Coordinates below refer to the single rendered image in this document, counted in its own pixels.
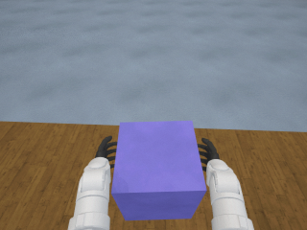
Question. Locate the robot right hand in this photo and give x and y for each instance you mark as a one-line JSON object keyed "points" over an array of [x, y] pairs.
{"points": [[210, 154]]}

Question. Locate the robot left forearm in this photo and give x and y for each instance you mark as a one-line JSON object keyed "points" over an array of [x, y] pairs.
{"points": [[91, 209]]}

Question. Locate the robot right forearm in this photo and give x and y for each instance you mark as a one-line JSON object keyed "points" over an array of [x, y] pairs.
{"points": [[228, 205]]}

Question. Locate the robot left hand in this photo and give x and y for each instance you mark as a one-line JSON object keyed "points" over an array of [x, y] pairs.
{"points": [[103, 150]]}

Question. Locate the carton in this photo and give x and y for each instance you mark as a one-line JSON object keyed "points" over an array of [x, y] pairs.
{"points": [[157, 171]]}

